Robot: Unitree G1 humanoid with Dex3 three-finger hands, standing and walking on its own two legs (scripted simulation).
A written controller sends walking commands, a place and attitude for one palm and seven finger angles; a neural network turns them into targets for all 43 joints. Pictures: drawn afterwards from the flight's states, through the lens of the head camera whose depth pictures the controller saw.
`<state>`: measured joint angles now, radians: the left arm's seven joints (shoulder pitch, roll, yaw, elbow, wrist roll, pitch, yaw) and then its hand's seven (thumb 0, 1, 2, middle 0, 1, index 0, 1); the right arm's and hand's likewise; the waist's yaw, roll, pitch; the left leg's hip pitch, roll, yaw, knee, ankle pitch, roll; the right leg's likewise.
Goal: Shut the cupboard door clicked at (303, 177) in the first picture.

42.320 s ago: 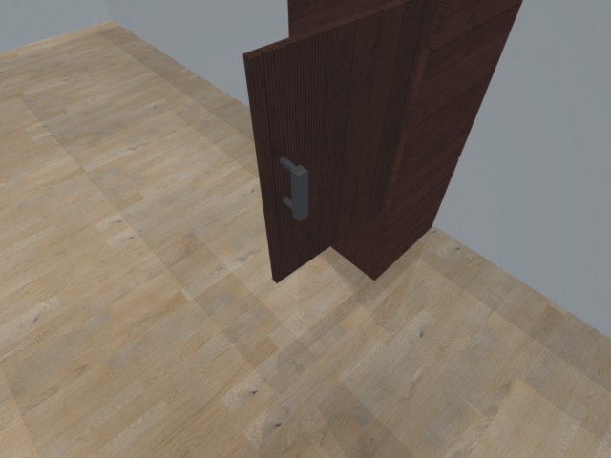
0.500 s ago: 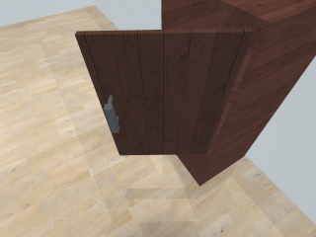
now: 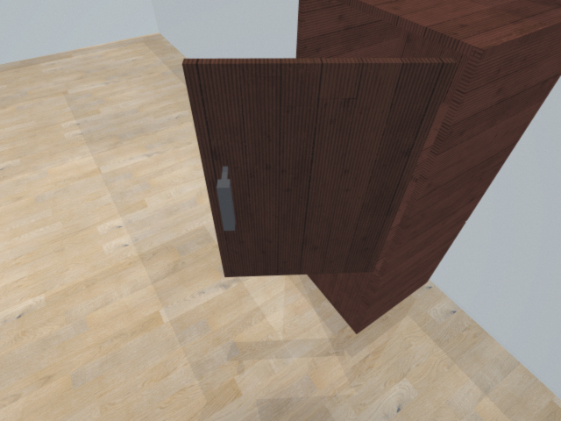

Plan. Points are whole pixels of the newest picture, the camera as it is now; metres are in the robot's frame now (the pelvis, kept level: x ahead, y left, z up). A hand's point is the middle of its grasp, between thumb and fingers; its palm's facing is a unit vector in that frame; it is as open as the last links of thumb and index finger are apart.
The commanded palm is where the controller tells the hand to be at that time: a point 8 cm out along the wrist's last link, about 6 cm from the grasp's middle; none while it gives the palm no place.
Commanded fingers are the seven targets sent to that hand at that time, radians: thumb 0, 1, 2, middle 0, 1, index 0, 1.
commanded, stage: come to a stop and stand still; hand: left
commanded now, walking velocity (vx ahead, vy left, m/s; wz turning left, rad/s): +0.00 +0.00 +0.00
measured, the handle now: (227, 198) +0.51 +0.14 +0.00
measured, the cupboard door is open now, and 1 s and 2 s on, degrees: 59 59 59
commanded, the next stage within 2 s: look again from close up in 0.20 s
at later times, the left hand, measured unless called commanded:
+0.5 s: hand out of the picture +0.01 +0.17 -0.17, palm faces -0.01 -0.98 -0.19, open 7.4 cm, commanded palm none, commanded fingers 0.00 0.90 0.90 -0.20 -0.30 -0.20 -0.30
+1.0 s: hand out of the picture +0.13 +0.17 -0.13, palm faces +0.16 -0.96 -0.23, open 7.4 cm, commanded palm +0.13 +0.21 -0.06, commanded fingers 0.00 0.90 0.90 -0.27 -0.38 -0.27 -0.38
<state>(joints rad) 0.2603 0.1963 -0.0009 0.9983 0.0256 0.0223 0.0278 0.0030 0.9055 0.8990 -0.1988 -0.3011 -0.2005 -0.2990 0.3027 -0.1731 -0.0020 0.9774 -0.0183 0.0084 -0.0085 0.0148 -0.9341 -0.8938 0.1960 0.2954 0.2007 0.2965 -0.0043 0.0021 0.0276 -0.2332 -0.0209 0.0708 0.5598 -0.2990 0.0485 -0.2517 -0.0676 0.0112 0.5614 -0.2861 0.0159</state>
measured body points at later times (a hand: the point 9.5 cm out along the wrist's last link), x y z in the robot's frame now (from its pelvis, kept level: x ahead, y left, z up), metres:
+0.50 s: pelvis +0.01 +0.00 +0.01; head +0.03 +0.00 +0.46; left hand +0.01 +0.23 -0.15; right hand +0.04 -0.23 -0.15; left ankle +0.01 +0.09 -0.73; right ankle +0.02 -0.16 -0.73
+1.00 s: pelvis +0.03 -0.03 +0.00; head +0.05 -0.02 +0.45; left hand +0.12 +0.23 -0.11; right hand +0.07 -0.26 -0.14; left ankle +0.01 +0.09 -0.73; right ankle +0.02 -0.16 -0.73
